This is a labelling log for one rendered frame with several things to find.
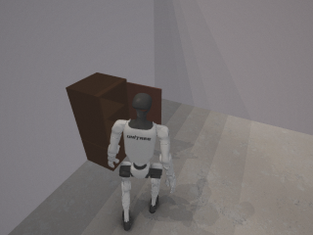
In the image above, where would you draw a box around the robot right foot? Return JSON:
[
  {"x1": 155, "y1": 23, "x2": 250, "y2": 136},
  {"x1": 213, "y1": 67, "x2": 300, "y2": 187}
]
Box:
[{"x1": 149, "y1": 195, "x2": 159, "y2": 213}]

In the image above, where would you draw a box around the left robot upper arm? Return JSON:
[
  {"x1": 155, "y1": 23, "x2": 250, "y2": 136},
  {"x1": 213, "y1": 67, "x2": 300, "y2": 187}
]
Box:
[{"x1": 109, "y1": 119, "x2": 127, "y2": 154}]

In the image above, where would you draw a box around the right robot upper arm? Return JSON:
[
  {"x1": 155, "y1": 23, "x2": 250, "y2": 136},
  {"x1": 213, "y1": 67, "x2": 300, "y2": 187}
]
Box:
[{"x1": 156, "y1": 124, "x2": 170, "y2": 165}]

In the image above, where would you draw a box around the cupboard door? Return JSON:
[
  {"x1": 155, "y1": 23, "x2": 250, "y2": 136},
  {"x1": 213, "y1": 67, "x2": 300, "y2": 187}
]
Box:
[{"x1": 126, "y1": 82, "x2": 162, "y2": 125}]

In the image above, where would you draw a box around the right robot forearm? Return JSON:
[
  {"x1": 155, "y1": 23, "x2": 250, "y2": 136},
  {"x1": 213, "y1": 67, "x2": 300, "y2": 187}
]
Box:
[{"x1": 163, "y1": 154, "x2": 176, "y2": 182}]

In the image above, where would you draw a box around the left robot forearm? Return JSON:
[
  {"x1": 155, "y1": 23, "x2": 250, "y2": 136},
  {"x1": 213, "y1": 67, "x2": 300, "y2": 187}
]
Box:
[{"x1": 108, "y1": 144, "x2": 116, "y2": 162}]

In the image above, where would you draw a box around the robot left hand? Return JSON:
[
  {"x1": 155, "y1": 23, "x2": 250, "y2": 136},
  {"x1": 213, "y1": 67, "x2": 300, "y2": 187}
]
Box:
[{"x1": 108, "y1": 159, "x2": 119, "y2": 168}]

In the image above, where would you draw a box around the right robot thigh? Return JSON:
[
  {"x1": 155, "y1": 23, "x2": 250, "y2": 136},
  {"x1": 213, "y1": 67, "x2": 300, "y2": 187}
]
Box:
[{"x1": 148, "y1": 163, "x2": 163, "y2": 186}]

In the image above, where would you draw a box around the robot right hand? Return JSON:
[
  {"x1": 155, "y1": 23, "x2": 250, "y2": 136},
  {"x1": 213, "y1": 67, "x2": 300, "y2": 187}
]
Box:
[{"x1": 164, "y1": 178, "x2": 176, "y2": 194}]

